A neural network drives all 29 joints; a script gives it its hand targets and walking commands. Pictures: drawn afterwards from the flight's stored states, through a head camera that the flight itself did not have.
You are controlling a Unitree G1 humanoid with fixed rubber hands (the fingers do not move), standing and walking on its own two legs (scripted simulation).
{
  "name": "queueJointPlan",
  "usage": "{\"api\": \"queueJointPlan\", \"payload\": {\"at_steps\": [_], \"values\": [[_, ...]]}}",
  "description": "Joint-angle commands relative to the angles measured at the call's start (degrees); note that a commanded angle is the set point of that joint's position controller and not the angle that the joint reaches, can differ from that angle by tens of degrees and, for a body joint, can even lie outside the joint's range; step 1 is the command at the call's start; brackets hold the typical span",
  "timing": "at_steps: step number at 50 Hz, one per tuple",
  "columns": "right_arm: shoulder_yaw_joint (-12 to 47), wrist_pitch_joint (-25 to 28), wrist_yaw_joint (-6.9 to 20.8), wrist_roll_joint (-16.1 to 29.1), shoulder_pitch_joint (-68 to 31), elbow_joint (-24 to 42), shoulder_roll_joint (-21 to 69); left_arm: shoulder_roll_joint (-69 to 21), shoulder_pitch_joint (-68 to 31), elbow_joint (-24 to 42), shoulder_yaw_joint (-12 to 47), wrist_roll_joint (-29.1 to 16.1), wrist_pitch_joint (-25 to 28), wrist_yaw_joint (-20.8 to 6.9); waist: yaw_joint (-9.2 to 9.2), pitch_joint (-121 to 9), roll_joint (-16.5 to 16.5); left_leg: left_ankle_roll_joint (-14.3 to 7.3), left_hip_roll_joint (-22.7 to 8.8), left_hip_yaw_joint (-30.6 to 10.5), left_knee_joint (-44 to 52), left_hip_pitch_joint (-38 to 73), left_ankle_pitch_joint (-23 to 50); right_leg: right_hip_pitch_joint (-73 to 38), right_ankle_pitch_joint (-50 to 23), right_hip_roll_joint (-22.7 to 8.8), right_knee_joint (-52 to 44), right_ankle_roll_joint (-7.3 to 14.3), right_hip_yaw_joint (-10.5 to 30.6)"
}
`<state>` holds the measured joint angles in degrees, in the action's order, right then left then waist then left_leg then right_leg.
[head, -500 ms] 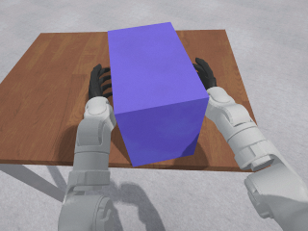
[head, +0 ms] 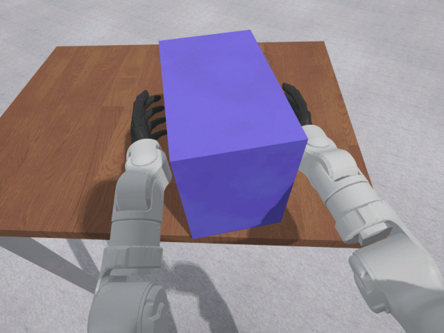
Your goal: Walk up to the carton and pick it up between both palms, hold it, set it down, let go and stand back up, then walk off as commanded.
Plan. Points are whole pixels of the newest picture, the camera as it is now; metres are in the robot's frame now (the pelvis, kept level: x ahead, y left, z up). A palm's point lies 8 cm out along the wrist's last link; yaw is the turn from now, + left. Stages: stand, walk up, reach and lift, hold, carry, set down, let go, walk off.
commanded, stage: reach and lift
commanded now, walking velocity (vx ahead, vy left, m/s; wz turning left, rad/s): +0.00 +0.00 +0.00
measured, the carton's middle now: (221, 134) +0.44 +0.05 +0.11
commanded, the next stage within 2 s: none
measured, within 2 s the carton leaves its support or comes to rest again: leaves its support in 0.72 s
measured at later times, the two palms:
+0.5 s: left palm (146, 140) +0.39 +0.17 +0.14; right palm (297, 127) +0.44 -0.09 +0.13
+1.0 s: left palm (135, 128) +0.37 +0.17 +0.19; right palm (302, 115) +0.42 -0.08 +0.17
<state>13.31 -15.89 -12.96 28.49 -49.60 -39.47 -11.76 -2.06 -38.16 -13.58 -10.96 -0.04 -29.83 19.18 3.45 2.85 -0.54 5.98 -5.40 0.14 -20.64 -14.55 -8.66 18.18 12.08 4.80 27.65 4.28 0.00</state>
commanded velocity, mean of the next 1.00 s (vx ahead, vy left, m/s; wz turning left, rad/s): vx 0.00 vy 0.00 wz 0.00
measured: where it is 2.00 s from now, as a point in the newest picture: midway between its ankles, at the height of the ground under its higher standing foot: outside the picture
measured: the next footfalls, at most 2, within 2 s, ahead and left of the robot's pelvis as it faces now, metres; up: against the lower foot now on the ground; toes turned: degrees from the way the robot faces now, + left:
none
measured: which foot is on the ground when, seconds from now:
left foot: down 0.00-1.00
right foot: down 0.00-1.00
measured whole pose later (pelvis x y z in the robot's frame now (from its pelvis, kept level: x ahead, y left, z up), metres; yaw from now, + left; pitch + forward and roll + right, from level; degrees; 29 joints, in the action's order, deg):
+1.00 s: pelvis +0.01 +0.01 +0.00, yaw +0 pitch +4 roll +1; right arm 11.4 -12.9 -10.3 17.9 -46.2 -42.0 -9.5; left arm -6.9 -35.5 -13.6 -13.3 7.9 -27.5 16.1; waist 3.5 -7.3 -0.4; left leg 5.9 -5.0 0.1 -20.0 -14.8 -8.9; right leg 18.1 12.0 4.4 26.4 4.3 0.0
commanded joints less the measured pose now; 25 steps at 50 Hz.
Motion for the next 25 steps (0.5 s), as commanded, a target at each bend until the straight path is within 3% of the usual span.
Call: {"api": "queueJointPlan", "payload": {"at_steps": [1,2,3,4,6,7,9,10,11,12,14,15,16,17,18,19,21,22,23,25], "values": [[-3.98,5.00,0.75,-6.18,-38.08,9.15,2.18,-7.67,-29.51,4.00,5.02,3.04,3.30,-1.26,4.25,-38.46,1.67,-3.28,4.11,0.55,-3.43,8.87,11.21,-4.90,-17.30,-0.82,-9.21,-6.60,0.21],[-4.48,4.56,0.85,-6.32,-36.90,7.44,2.69,-7.59,-30.07,3.53,5.54,2.79,3.42,-1.33,3.72,-36.39,2.54,-3.57,4.13,1.13,-3.07,8.22,9.92,-5.45,-15.81,-1.40,-9.55,-6.67,0.33],[-3.41,4.32,1.01,-5.48,-36.92,8.16,3.04,-7.36,-30.01,5.20,4.74,3.09,3.23,-1.35,5.21,-35.91,2.20,-3.43,3.82,1.24,-2.96,9.03,10.36,-5.49,-15.95,-1.31,-9.68,-6.88,0.33],[-4.03,4.37,0.89,-6.82,-37.26,7.97,3.61,-7.24,-31.13,4.65,4.94,2.62,3.35,-1.57,4.30,-36.67,1.07,-3.84,4.14,1.35,-2.96,8.51,10.02,-6.64,-17.04,-1.43,-9.65,-7.09,0.69],[-4.50,4.54,0.75,-7.18,-36.37,7.94,4.09,-7.38,-30.32,4.09,4.73,3.44,3.91,-1.95,3.22,-36.84,1.95,-3.78,4.44,1.41,-2.73,7.53,9.58,-6.63,-16.74,-1.46,-9.64,-7.07,0.21],[-4.34,4.84,1.03,-6.57,-36.75,7.75,4.15,-8.10,-31.61,5.54,4.54,3.41,4.45,-1.32,4.34,-38.64,2.85,-3.40,4.13,1.22,-3.22,7.82,11.66,-6.41,-17.29,-1.18,-9.30,-6.65,0.35],[-4.36,5.32,0.81,-6.55,-38.66,9.86,3.42,-8.30,-30.95,5.51,5.26,3.24,4.32,-1.35,4.68,-39.75,2.74,-3.25,3.85,0.72,-3.23,9.23,12.37,-6.21,-18.54,-1.14,-9.29,-6.68,0.03],[-2.81,4.92,0.97,-6.42,-39.19,9.76,4.62,-7.91,-30.13,3.65,4.55,2.71,4.13,-1.68,5.18,-37.56,1.33,-3.90,4.32,1.19,-3.03,6.88,11.00,-7.65,-18.09,-1.53,-9.59,-7.22,0.71],[-4.21,4.24,0.88,-7.17,-37.85,6.80,4.10,-7.71,-31.84,3.02,4.80,2.98,4.19,-1.75,4.20,-36.32,1.53,-3.71,4.09,1.03,-2.88,7.44,10.35,-6.96,-16.69,-1.60,-9.79,-7.26,0.75],[-3.93,5.07,0.63,-6.93,-38.92,10.95,4.30,-8.60,-30.92,5.64,5.65,2.34,4.06,-1.64,4.02,-39.06,1.25,-3.61,4.13,0.97,-2.51,7.92,10.60,-7.41,-18.07,-1.47,-9.40,-7.31,-0.14],[-5.07,4.92,0.61,-7.49,-38.11,9.97,4.96,-8.18,-33.05,6.83,4.34,2.73,4.88,-1.45,3.65,-39.69,1.93,-3.62,4.44,1.18,-3.30,7.38,11.08,-7.64,-17.87,-1.66,-9.24,-7.21,0.63],[-4.55,4.94,0.62,-7.11,-39.15,10.33,5.01,-9.19,-32.11,6.23,5.86,1.76,4.69,-1.37,3.97,-39.04,2.77,-3.63,4.14,0.87,-3.05,7.15,10.66,-6.81,-16.64,-1.71,-9.40,-6.86,0.17],[-4.97,5.02,0.45,-7.91,-37.41,9.73,5.21,-8.73,-30.76,6.45,5.58,2.89,4.75,-1.60,3.65,-38.97,2.28,-3.60,4.07,0.94,-3.17,8.15,11.95,-6.46,-18.30,-1.48,-9.43,-7.07,0.11],[-3.64,4.81,0.56,-6.85,-38.26,11.23,4.95,-8.86,-30.44,5.39,4.93,2.57,4.30,-1.59,4.50,-39.45,1.03,-3.81,4.18,0.69,-3.06,7.47,11.52,-7.68,-19.35,-1.57,-9.16,-7.35,0.29],[-3.18,4.35,0.94,-6.33,-39.12,9.92,5.60,-9.12,-30.39,2.98,5.19,2.00,3.80,-1.83,4.49,-37.45,1.04,-4.17,4.09,0.27,-2.66,6.98,9.41,-7.42,-16.30,-1.90,-9.84,-7.42,0.31],[-4.55,4.55,0.77,-7.51,-39.09,9.25,6.32,-9.55,-33.57,5.65,5.68,1.89,4.35,-1.76,3.17,-38.46,0.86,-4.09,4.39,0.86,-3.21,7.72,9.94,-7.28,-17.22,-1.67,-9.28,-7.04,0.50],[-3.97,4.59,0.56,-7.13,-39.28,8.95,6.09,-9.29,-31.23,4.13,4.62,3.12,4.03,-1.73,4.27,-37.51,1.93,-4.13,4.32,0.58,-3.02,6.19,11.21,-8.30,-19.24,-1.94,-9.30,-7.65,0.71],[-2.83,4.58,0.53,-6.74,-39.80,10.61,6.79,-9.91,-31.54,5.10,4.26,2.99,4.27,-1.85,5.14,-37.88,0.45,-4.13,4.63,1.11,-3.04,6.57,10.82,-8.68,-18.71,-1.72,-9.14,-7.78,0.47],[-4.54,4.59,0.45,-7.44,-38.65,9.81,6.65,-9.26,-31.96,5.23,4.89,2.74,4.26,-1.99,3.08,-39.14,0.71,-4.18,4.36,0.73,-2.63,6.85,10.03,-8.74,-18.99,-2.03,-9.56,-7.77,0.71],[-1.90,4.98,0.40,-6.62,-39.85,13.22,8.07,-10.03,-31.46,7.41,5.50,2.42,4.43,-2.34,4.14,-42.09,1.10,-4.21,4.46,0.90,-3.06,7.13,12.12,-10.14,-21.79,-1.68,-9.08,-7.96,0.40]]}}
